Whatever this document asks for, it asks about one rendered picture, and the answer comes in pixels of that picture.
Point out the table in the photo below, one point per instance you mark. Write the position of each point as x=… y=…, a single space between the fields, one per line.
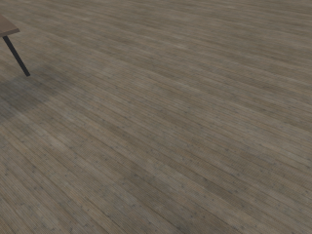
x=7 y=28

